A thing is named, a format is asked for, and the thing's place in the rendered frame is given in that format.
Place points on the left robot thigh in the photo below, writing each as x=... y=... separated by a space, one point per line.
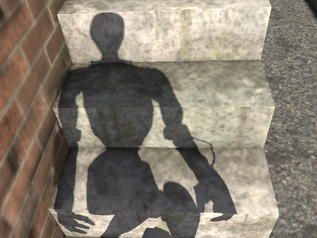
x=157 y=233

